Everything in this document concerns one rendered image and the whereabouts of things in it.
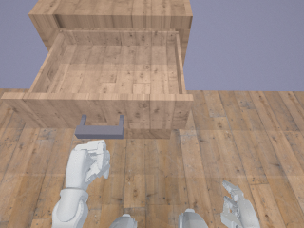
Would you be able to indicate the left robot hand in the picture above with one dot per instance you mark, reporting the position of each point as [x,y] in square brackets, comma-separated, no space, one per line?
[91,155]

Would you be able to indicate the robot right shin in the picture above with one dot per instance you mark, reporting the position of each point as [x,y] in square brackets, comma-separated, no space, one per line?
[190,210]

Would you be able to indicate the cabinet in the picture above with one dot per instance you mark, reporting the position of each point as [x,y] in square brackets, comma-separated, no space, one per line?
[51,16]

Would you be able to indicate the drawer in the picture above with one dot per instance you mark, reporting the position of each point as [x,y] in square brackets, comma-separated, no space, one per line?
[104,74]

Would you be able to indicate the left robot forearm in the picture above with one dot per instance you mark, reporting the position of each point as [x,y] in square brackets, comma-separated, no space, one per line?
[71,210]

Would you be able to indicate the right robot hand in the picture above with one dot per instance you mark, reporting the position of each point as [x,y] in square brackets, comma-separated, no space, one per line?
[243,213]

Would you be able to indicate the handle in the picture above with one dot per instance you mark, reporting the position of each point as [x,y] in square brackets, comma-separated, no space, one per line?
[101,132]

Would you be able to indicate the left robot thigh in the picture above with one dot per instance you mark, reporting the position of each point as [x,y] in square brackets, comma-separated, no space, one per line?
[124,222]

